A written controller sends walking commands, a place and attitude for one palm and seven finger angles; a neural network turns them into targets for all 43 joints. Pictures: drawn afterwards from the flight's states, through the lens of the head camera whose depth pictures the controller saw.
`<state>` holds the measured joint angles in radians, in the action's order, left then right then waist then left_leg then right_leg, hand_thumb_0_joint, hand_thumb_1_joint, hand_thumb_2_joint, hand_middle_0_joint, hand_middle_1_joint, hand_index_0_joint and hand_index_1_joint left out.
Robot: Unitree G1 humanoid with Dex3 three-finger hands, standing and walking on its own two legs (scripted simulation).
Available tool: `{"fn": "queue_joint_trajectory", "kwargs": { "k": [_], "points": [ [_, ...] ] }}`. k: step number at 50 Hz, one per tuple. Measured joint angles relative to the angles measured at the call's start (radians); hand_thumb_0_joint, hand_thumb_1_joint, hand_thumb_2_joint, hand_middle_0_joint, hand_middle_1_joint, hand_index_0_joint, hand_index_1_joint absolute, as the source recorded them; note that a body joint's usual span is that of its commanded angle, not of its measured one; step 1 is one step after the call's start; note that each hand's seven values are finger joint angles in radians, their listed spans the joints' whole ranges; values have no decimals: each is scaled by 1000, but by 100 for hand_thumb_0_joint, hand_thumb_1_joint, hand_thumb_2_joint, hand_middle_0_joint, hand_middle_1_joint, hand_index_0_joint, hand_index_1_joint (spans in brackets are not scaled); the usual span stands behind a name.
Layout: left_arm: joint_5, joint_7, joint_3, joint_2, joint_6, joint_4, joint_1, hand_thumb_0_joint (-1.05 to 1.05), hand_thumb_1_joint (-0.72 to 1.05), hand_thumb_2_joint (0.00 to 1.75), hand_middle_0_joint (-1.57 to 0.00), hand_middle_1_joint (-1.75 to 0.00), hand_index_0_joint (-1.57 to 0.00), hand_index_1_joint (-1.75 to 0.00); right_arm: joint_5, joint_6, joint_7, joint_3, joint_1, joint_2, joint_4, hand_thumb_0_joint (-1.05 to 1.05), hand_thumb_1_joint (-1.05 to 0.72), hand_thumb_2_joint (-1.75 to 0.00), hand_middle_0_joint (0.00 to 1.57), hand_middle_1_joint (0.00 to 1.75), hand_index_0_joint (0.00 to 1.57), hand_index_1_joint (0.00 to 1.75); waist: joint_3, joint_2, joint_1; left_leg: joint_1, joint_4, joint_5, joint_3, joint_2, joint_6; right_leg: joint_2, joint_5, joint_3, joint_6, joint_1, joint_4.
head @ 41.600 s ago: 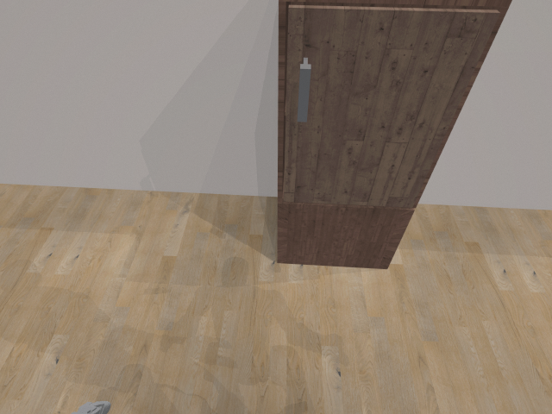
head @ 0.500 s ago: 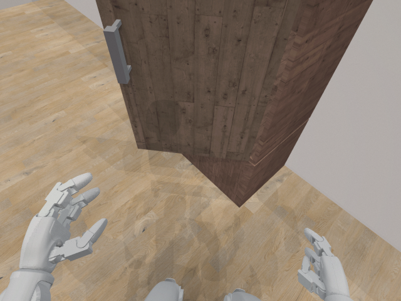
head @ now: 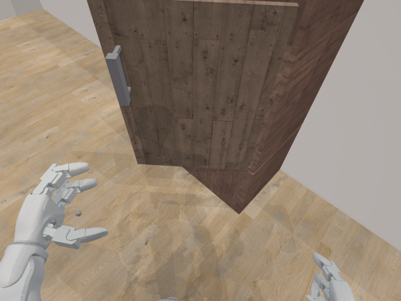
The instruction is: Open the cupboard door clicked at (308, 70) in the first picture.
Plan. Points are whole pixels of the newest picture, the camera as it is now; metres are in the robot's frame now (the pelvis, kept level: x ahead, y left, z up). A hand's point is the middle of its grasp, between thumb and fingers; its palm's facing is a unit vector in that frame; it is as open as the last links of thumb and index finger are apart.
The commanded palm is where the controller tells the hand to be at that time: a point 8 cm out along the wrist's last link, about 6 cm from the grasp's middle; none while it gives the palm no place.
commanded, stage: raise the hand with hooked fingers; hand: left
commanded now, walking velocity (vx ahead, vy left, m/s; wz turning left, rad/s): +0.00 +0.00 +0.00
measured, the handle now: (121, 76) +0.59 +0.24 +0.11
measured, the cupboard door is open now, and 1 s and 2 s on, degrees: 40 40 40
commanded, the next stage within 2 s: move the hooked fingers beside the handle in 1.04 s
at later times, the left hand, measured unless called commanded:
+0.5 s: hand (40, 173) +0.29 +0.29 +0.13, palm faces +0.06 -1.00 -0.05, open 14.0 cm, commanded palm +0.26 +0.33 +0.13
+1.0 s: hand (60, 167) +0.30 +0.26 +0.14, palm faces +0.06 -1.00 -0.05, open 14.0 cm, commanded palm +0.27 +0.31 +0.13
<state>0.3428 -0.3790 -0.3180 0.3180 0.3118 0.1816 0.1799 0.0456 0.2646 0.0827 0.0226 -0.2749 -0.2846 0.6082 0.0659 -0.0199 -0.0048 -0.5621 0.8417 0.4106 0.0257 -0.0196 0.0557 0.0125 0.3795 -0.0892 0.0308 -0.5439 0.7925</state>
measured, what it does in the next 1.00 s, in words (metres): stands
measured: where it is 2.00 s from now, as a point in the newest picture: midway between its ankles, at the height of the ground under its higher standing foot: outside the picture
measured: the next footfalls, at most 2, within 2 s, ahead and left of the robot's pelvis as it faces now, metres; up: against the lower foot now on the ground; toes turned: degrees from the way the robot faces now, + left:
none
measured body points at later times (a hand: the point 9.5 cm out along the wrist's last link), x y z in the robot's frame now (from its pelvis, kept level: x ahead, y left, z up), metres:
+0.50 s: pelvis +0.00 +0.01 +0.02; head +0.02 +0.01 +0.47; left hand +0.28 +0.34 +0.14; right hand +0.17 -0.22 -0.06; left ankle +0.01 +0.08 -0.70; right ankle +0.01 -0.10 -0.70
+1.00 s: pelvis +0.01 -0.01 +0.02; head +0.02 -0.02 +0.47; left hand +0.29 +0.31 +0.14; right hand +0.17 -0.26 -0.06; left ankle +0.01 +0.08 -0.70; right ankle +0.01 -0.10 -0.70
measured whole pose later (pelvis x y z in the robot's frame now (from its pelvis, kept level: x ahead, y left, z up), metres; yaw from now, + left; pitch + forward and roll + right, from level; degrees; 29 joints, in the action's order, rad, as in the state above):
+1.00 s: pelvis +0.01 -0.01 +0.02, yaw +0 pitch +3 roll -1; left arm 0.33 -0.47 -0.43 0.42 0.12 0.38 -0.10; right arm 0.06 0.22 0.11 0.06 -0.27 -0.28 0.62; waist 0.03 -0.04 -0.02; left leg -0.36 0.63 0.33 0.02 -0.02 0.04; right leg 0.02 0.30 -0.09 0.05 -0.35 0.60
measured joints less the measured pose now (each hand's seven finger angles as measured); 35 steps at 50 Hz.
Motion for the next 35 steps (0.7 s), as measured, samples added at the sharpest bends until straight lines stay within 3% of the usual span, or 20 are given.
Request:
{"fn": "queue_joint_trajectory", "kwargs": {
  "k": [13, 18, 29, 35],
  "points": [
    [-8, -34, -39, 48, -134, 55, -140, -1, -42, 34, -29, -114, -29, -115, 4, -22, 4, 46, 44, 32, -27, 1, -90, -90, 20, 30, 20, 30, -8, -11, -32, 101, -84, -30, -4, -16, 14, -11, -34, -1, -18, 110, -96],
    [-13, -52, -56, 68, -157, 78, -189, -1, -47, 32, -29, -118, -29, -118, 2, -29, 8, 56, 35, 34, -15, 1, -90, -90, 20, 30, 20, 30, -16, -14, -36, 133, -117, -46, -5, -20, 16, -13, -50, -1, -20, 143, -130],
    [-13, -95, -111, 130, -207, 186, -301, -1, -50, 30, -30, -119, -30, -120, 12, -44, 24, 56, 1, 13, 8, 2, -90, -90, 20, 30, 20, 30, -32, -18, -23, 189, -184, -78, -4, -19, 11, -9, -80, 2, -14, 195, -190],
    [-5, -111, -118, 132, -214, 209, -305, -1, -50, 30, -30, -120, -30, -120, 14, -42, 18, 44, -14, 0, 8, 2, -90, -90, 20, 30, 20, 30, -25, -18, -15, 197, -206, -88, 0, -15, 5, -5, -86, 7, -8, 196, -202]
  ]
}}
